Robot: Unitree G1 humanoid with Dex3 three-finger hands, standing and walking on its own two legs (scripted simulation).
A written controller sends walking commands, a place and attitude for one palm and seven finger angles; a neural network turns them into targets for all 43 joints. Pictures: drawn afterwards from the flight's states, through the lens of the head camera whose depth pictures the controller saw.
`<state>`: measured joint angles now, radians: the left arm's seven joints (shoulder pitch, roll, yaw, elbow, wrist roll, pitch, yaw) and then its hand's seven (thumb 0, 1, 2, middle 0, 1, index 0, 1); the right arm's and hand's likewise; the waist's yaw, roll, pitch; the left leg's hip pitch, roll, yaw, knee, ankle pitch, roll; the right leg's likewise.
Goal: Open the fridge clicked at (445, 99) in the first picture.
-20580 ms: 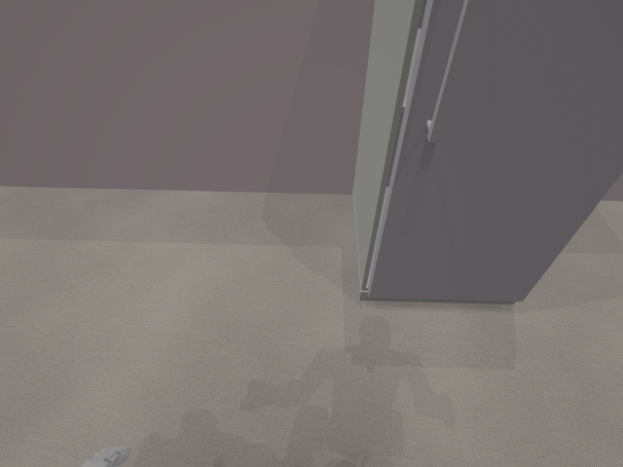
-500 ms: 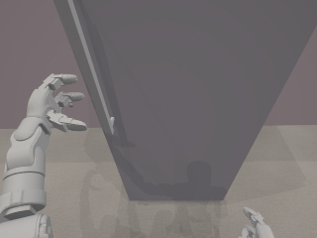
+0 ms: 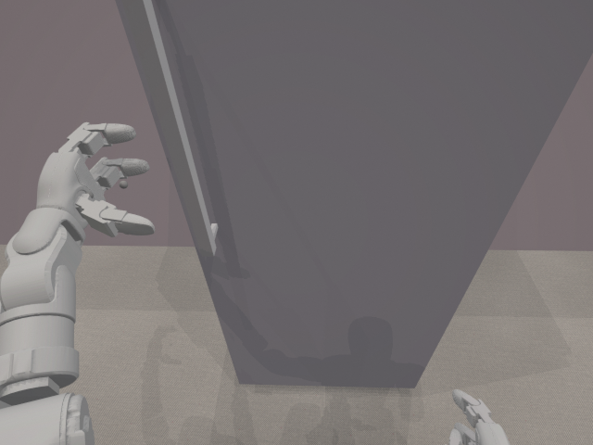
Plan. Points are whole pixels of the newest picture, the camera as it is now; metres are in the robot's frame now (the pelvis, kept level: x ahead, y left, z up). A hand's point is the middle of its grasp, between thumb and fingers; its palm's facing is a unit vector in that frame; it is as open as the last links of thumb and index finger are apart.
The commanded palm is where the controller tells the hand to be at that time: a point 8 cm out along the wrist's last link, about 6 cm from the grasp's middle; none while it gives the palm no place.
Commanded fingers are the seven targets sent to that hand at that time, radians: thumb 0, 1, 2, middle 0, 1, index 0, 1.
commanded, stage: move the hooked fingers beside the handle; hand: left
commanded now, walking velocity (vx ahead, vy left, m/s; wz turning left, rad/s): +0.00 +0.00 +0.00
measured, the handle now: (186, 147) +0.44 +0.18 +0.21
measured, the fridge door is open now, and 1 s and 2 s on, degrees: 0 0 0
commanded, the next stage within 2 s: feel for the door with the fingertips in 1.30 s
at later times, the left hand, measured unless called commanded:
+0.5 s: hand (144, 197) +0.38 +0.23 +0.17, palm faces +0.07 -1.00 -0.03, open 14.0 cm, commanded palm +0.35 +0.29 +0.19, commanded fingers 0.00 -0.50 0.30 -0.30 -1.20 -0.30 -1.20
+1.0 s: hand (142, 173) +0.39 +0.23 +0.20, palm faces +0.08 -1.00 -0.03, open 14.0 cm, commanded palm +0.36 +0.28 +0.19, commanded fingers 0.00 -0.50 0.30 -0.30 -1.20 -0.30 -1.20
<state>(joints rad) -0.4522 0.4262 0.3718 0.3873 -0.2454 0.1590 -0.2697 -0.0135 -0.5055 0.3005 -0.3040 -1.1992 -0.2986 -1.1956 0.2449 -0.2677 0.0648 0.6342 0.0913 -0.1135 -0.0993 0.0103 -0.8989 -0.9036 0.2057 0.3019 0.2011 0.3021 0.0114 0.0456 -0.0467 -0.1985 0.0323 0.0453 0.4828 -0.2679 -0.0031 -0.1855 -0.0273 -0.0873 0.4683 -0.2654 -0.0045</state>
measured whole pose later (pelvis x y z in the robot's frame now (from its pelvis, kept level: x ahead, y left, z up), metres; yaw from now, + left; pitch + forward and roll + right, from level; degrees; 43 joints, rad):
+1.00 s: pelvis +0.01 +0.00 +0.00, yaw +0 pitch +0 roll +0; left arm -0.53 0.41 0.34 0.44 -0.22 0.15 -0.24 -0.01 -0.51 0.30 -0.30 -1.20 -0.30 -1.20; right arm 0.23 -0.26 0.07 0.64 0.08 -0.11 -0.10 0.01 -0.90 -0.90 0.21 0.30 0.20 0.30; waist 0.00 0.04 -0.04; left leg -0.22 0.03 0.04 0.48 -0.27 0.00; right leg -0.20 -0.03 -0.09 0.46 -0.27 0.00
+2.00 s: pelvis +0.00 +0.00 +0.00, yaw +0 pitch +0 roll +0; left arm -0.50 0.36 0.30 0.40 -0.22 0.21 -0.18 -0.01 -0.51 0.30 -0.30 -1.20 -0.30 -1.20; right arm 0.22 -0.26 0.07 0.64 0.08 -0.07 -0.10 0.01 -0.90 -0.90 0.21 0.30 0.20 0.30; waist 0.00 0.04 -0.03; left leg -0.21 0.03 0.05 0.48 -0.27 0.00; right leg -0.19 -0.03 -0.08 0.46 -0.26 0.00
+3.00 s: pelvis +0.00 +0.00 +0.00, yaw -1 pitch +0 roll +0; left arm -0.49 0.31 0.26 0.35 -0.21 0.18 -0.14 -0.01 -0.51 0.30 -0.30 -1.20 -0.30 -1.20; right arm 0.22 -0.26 0.06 0.63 0.08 -0.07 -0.09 0.01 -0.90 -0.90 0.21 0.30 0.20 0.30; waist 0.01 0.04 -0.02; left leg -0.19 0.03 0.05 0.46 -0.26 0.00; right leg -0.18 -0.02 -0.08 0.44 -0.25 0.00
